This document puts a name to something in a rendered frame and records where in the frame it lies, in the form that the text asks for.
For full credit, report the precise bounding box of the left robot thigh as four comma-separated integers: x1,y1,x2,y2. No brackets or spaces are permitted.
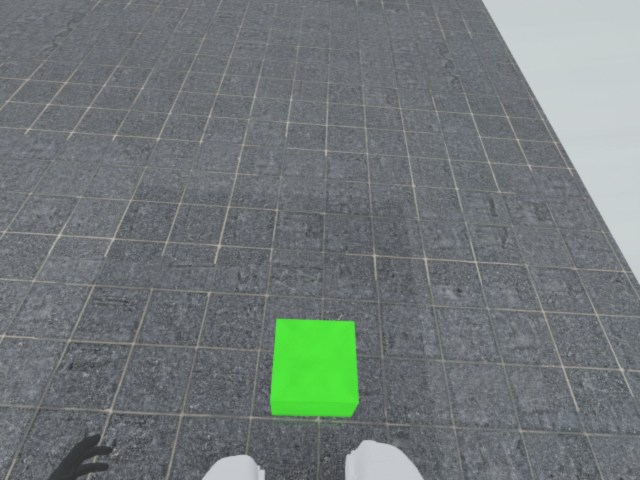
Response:
202,455,265,480

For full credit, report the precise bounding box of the robot left hand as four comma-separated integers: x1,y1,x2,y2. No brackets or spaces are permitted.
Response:
48,434,113,480

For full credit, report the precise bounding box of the robot thigh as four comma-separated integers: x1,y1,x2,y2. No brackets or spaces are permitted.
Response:
202,455,265,480
345,442,424,480

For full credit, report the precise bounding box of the carton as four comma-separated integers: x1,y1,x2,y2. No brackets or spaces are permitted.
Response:
270,319,359,417

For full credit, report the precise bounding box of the right robot thigh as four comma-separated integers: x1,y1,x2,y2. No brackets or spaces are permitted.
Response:
345,442,424,480

